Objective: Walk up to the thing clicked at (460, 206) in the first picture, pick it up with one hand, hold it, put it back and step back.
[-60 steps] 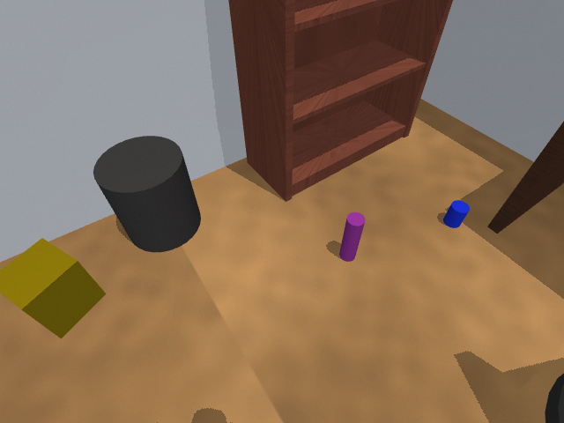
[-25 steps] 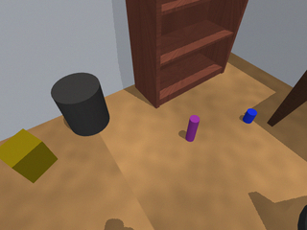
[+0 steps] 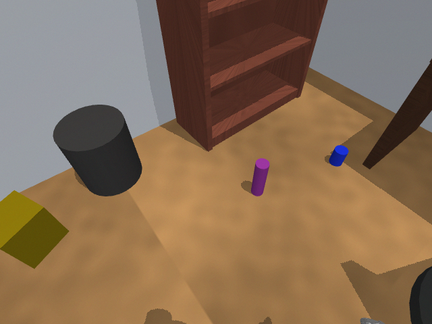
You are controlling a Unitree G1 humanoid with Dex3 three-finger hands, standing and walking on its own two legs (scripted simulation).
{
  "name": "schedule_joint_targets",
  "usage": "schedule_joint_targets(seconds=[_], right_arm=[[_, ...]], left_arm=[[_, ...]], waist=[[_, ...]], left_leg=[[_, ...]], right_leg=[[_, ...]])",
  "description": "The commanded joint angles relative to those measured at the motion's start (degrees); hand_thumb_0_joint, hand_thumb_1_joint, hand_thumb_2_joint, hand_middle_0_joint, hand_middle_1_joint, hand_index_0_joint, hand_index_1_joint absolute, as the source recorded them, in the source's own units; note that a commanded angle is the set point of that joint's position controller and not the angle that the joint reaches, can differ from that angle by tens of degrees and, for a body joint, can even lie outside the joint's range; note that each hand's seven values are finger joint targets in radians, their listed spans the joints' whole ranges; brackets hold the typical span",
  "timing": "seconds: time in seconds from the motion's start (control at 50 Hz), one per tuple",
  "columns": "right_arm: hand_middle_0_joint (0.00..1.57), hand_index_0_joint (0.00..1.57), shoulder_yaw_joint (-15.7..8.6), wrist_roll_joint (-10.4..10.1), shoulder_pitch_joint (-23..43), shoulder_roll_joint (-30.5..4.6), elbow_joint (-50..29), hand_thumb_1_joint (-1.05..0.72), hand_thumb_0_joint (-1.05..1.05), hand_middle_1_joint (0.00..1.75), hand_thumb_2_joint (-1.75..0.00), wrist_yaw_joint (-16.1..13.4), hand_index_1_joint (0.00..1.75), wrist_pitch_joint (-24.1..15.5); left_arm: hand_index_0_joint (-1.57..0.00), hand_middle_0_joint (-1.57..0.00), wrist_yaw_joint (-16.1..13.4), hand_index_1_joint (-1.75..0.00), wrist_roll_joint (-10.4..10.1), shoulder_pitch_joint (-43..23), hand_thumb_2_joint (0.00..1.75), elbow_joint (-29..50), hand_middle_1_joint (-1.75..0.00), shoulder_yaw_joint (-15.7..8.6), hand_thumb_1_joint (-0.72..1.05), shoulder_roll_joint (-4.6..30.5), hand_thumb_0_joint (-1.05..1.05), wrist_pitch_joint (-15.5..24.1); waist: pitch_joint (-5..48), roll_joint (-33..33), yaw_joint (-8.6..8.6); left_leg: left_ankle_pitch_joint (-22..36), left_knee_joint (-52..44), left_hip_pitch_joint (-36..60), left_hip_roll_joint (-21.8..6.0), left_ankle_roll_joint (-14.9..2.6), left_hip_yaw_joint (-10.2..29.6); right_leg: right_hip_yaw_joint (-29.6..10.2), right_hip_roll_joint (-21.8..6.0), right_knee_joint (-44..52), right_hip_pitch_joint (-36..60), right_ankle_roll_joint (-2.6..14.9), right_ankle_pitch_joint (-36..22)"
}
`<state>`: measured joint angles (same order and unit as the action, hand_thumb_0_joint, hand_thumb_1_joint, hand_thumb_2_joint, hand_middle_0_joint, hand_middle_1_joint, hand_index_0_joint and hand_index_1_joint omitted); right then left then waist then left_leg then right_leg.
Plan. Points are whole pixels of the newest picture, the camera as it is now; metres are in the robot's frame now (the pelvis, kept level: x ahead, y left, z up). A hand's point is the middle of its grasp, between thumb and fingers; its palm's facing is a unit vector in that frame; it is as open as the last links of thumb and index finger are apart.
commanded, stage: walk up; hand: left
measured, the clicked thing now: (338, 155) +1.14 -0.64 -0.72
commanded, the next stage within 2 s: none
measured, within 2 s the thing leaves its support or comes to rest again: neither
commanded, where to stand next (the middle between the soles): +0.66 -0.59 m, yaw -43 degrees
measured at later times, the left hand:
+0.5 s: hand (187, 270) +0.25 +0.10 -0.15, palm faces -0.30 -0.90 -0.33, open 7.4 cm
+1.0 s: hand (263, 170) +0.54 -0.08 -0.14, palm faces -0.62 -0.70 -0.36, open 7.4 cm
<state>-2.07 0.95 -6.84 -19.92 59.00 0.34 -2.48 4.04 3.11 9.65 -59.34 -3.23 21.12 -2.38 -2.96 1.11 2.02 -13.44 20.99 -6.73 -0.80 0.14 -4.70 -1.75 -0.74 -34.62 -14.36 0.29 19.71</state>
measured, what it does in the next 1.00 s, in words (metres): walks ahead, turning right: right foot, then left foot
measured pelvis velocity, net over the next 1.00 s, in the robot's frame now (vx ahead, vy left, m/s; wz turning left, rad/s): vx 0.29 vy -0.25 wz -0.59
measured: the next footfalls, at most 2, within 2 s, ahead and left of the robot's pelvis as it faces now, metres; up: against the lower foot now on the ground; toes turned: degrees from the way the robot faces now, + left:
right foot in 0.26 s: +0.14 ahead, -0.26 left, +0.00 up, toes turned -16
left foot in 0.62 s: +0.34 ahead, -0.10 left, +0.00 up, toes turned -18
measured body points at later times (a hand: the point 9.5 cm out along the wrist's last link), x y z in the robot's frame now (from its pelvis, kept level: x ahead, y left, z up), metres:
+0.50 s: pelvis +0.12 -0.14 -0.01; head +0.15 -0.15 +0.44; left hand +0.26 +0.15 -0.12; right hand +0.13 -0.48 -0.12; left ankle +0.19 -0.03 -0.70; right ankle +0.10 -0.25 -0.74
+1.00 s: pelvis +0.29 -0.25 -0.01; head +0.32 -0.27 +0.44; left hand +0.57 -0.05 -0.11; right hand +0.10 -0.53 -0.11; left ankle +0.31 -0.09 -0.74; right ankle +0.30 -0.43 -0.72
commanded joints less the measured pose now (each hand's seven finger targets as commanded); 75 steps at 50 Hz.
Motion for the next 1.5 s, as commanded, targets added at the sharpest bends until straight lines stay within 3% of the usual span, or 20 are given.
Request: schedule_joint_targets(seconds=[0.0, 0.18, 0.24, 0.26, 0.28, 0.3, 0.4, 0.52, 0.58, 0.62, 0.66, 0.78, 0.9, 1.02, 1.04, 1.06, 1.08, 1.2, 1.32, 1.48], right_arm=[[0.2, 0.2, -7.88, 0.91, -3.02, -22.7, -6.2, -0.9, 0.0, 0.3, -0.9, -2.03, 0.3, -2.45], [0.2, 0.2, -7.75, 1.28, 0.75, -20.58, -9.94, -0.9, 0.0, 0.3, -0.9, -0.67, 0.3, -2.32], [0.2, 0.2, -6.62, 1.43, 0.77, -18.02, -10.94, -0.9, 0.0, 0.3, -0.9, -0.46, 0.3, -1.12], [0.2, 0.2, -4.96, 1.21, -0.61, -13.77, -12.42, -0.9, 0.0, 0.3, -0.9, -0.25, 0.3, -0.88], [0.2, 0.2, -4.01, -0.27, -0.1, -12.96, -15.48, -0.9, 0.0, 0.3, -0.9, 0.2, 0.3, -1.17], [0.2, 0.2, -4.75, 0.05, 0.81, -16.7, -15.22, -0.9, 0.0, 0.3, -0.9, 0.18, 0.3, -1.26], [0.2, 0.2, -4.34, -1.09, -6.1, -15.4, -12.19, -0.9, 0.0, 0.3, -0.9, 0.74, 0.3, -2.57], [0.2, 0.2, -5.55, -0.06, -7.29, -15.55, -13.99, -0.9, 0.0, 0.3, -0.9, 0.81, 0.3, -2.83], [0.2, 0.2, -7.03, 0.74, -20.84, -16.4, -10.74, -0.9, 0.0, 0.3, -0.9, -0.33, 0.3, -4.27], [0.2, 0.2, -8.45, 1.71, -24.11, -23.45, -11.71, -0.9, 0.0, 0.3, -0.9, -1.54, 0.3, -5.25], [0.2, 0.2, -7.77, -0.53, -8.63, -24.3, -15.5, -0.9, 0.0, 0.3, -0.9, -1.01, 0.3, -5.5], [0.2, 0.2, -5.84, 0.03, -12.53, -18.04, -13.91, -0.9, 0.0, 0.3, -0.9, -0.27, 0.3, -6.26], [0.2, 0.2, -5.99, 0.15, -14.14, -20.02, -14.75, -0.9, 0.0, 0.3, -0.9, 0.31, 0.3, -5.44], [0.2, 0.2, -5.34, -0.11, -13.5, -19.11, -16.07, -0.9, 0.0, 0.3, -0.9, 0.31, 0.3, -3.39], [0.2, 0.2, -3.99, -0.14, -15.36, -15.84, -16.61, -0.9, 0.0, 0.3, -0.9, 0.36, 0.3, -3.21], [0.2, 0.2, -2.24, -0.8, -18.09, -10.97, -17.95, -0.9, 0.0, 0.3, -0.9, 0.66, 0.3, -3.07], [0.2, 0.2, -3.49, -1.12, -15.54, -16.88, -17.11, -0.9, 0.0, 0.3, -0.9, 0.28, 0.3, -2.41], [0.2, 0.2, -3.29, -0.58, -16.57, -15.01, -13.41, -0.9, 0.0, 0.3, -0.9, 0.65, 0.3, -1.56], [0.2, 0.2, -4.1, 0.48, -9.72, -14.39, -15.71, -0.9, 0.0, 0.3, -0.9, 2.03, 0.3, -1.35], [0.2, 0.2, -4.86, 0.68, -10.61, -13.06, -15.69, -0.9, 0.0, 0.3, -0.9, 1.97, 0.3, -3.75]], left_arm=[[-0.2, -0.2, 2.33, -0.3, -0.22, -8.73, 0.9, 11.18, -0.3, -4.69, 0.9, 13.84, 0.0, 0.21], [-0.2, -0.2, 4.8, -0.3, -0.88, -2.0, 0.9, 12.5, -0.3, -4.59, 0.9, 11.93, 0.0, 1.16], [-0.2, -0.2, 3.07, -0.3, -0.52, 11.47, 0.9, 8.54, -0.3, -6.82, 0.9, 16.42, 0.0, 2.31], [-0.2, -0.2, 1.94, -0.3, -0.72, 17.54, 0.9, 7.51, -0.3, -8.31, 0.9, 20.9, 0.0, 2.83], [-0.2, -0.2, 1.56, -0.3, -1.23, 17.31, 0.9, 9.55, -0.3, -9.03, 0.9, 26.31, 0.0, 3.07], [-0.2, -0.2, 1.38, -0.3, -2.2, 14.06, 0.9, 10.72, -0.3, -9.4, 0.9, 26.96, 0.0, 2.91], [-0.2, -0.2, -0.67, -0.3, -2.8, 5.5, 0.9, 14.58, -0.3, -6.44, 0.9, 17.95, 0.0, 3.39], [-0.2, -0.2, 0.26, -0.3, -2.0, 3.4, 0.9, 19.21, -0.3, -5.16, 0.9, 16.95, 0.0, 4.45], [-0.2, -0.2, 0.25, -0.3, -2.07, -2.09, 0.9, 21.35, -0.3, -3.95, 0.9, 13.67, 0.0, 4.37], [-0.2, -0.2, -0.3, -0.3, -1.65, 4.11, 0.9, 20.83, -0.3, -2.15, 0.9, 7.91, 0.0, 4.11], [-0.2, -0.2, -0.36, -0.3, -1.41, 12.75, 0.9, 17.07, -0.3, -3.34, 0.9, 15.23, 0.0, 3.26], [-0.2, -0.2, 1.48, -0.3, -2.48, 6.72, 0.9, 15.32, -0.3, -3.85, 0.9, 13.65, 0.0, 3.9], [-0.2, -0.2, 2.38, -0.3, -2.6, -1.52, 0.9, 18.23, -0.3, -2.66, 0.9, 10.72, 0.0, 3.97], [-0.2, -0.2, 1.37, -0.3, -2.34, 7.03, 0.9, 13.41, -0.3, -4.55, 0.9, 14.33, 0.0, 4.72], [-0.2, -0.2, 0.36, -0.3, -2.23, 14.4, 0.9, 11.47, -0.3, -6.28, 0.9, 17.89, 0.0, 5.38], [-0.2, -0.2, -0.79, -0.3, -2.27, 15.53, 0.9, 12.5, -0.3, -7.48, 0.9, 22.82, 0.0, 5.65], [-0.2, -0.2, -0.83, -0.3, -3.07, 15.14, 0.9, 13.18, -0.3, -7.46, 0.9, 24.17, 0.0, 5.54], [-0.2, -0.2, -2.36, -0.3, -4.34, 7.83, 0.9, 15.54, -0.3, -4.44, 0.9, 15.47, 0.0, 6.32], [-0.2, -0.2, -2.27, -0.3, -2.73, 9.11, 0.9, 17.85, -0.3, -4.46, 0.9, 15.99, 0.0, 7.66], [-0.2, -0.2, -2.44, -0.3, -2.92, 9.24, 0.9, 18.25, -0.3, -3.44, 0.9, 16.36, 0.0, 7.6]], waist=[[1.31, -4.39, -4.8], [-0.41, -8.35, -1.79], [6.43, 4.98, 5.2], [5.86, 18.35, 7.98], [4.56, 26.5, 6.47], [3.97, 17.44, 5.19], [2.77, 8.07, -1.1], [0.17, 4.55, -1.67], [4.21, -0.79, -9.84], [4.94, -17.02, -9.52], [-1.35, -8.94, -1.69], [-2.49, -7.88, -3.94], [-0.19, -9.62, -5.32], [6.64, -1.69, 0.05], [10.84, 8.23, 3.89], [11.29, 22.79, 3.45], [9.42, 17.76, 4.52], [1.7, 6.98, -1.9], [-1.9, 4.89, -0.23], [0.97, 2.17, -3.56]], left_leg=[[-9.59, -12.42, 4.51, -29.09, -12.66, 19.65], [-2.81, -0.42, -3.87, -15.96, -8.03, -5.12], [-2.21, 26.67, -11.59, -9.89, -5.94, -9.7], [-15.2, 42.44, -22.55, -3.99, -3.24, -10.03], [-24.67, 50.14, -35.64, 2.71, -0.43, -4.51], [-22.02, 50.15, -33.4, -1.94, 0.27, 2.65], [-12.55, 36.2, -21.25, -5.85, -1.76, 4.18], [-3.92, 19.94, -12.3, -3.59, -1.23, 2.99], [7.16, 11.9, 14.14, -2.87, -0.96, 3.6], [-27.05, -7.85, 13.81, -23.45, -3.28, 37.29], [-39.11, -16.1, -1.7, -28.18, -7.67, 41.36], [-1.85, -9.53, -0.33, -16.04, -8.24, 8.85], [18.72, -2.71, 2.59, -15.28, -9.42, -3.19], [16.16, 17.48, -2.83, -13.53, -6.8, -6.22], [9.8, 32.28, -9.59, -10.31, -5.51, -6.0], [-14.83, 43.17, -25.02, -2.1, -1.99, -5.73], [-17.08, 47.26, -30.46, -1.96, -1.11, 0.85], [-5.38, 41.54, -21.47, -6.36, -1.33, 4.98], [-0.7, 26.77, -23.06, -6.73, 0.72, 3.92], [4.56, 8.77, -3.05, -1.58, -2.74, 1.27]], right_leg=[[-6.16, -8.95, -20.1, -19.32, -0.53, 4.16], [8.08, -4.64, -4.84, -4.67, -0.61, -5.96], [9.25, 1.15, 0.35, 11.38, 1.68, -3.32], [-3.41, -3.8, 9.93, 17.42, 5.08, 7.36], [-33.94, -15.58, 23.2, 18.32, 11.81, 12.21], [-41.63, -19.89, 24.66, 14.84, 15.49, 16.19], [-16.8, -10.67, 14.48, 5.42, 11.94, -14.68], [-17.26, -9.67, 17.3, -5.86, 12.52, -0.82], [-13.01, -4.52, 1.15, -23.15, 7.66, 0.5], [-8.02, 8.73, -28.81, -32.66, 3.11, 9.15], [-9.5, 1.14, -32.77, -25.76, 2.65, 4.65], [-4.99, -2.74, -21.54, -20.77, -0.49, -5.81], [2.16, -3.99, -5.74, -14.46, 0.36, -8.52], [6.35, 0.39, 5.25, 8.61, 3.43, -10.27], [1.98, -0.72, 7.69, 18.64, 4.52, -4.69], [-23.51, -13.98, 13.94, 25.53, 8.94, 1.64], [-37.07, -19.41, 18.14, 24.42, 14.71, 1.51], [-11.76, -8.83, 14.34, 5.9, 10.98, -28.64], [-12.87, -10.14, 19.27, 1.26, 13.07, -10.66], [-10.18, -8.88, 6.49, -3.13, 9.46, -23.63]])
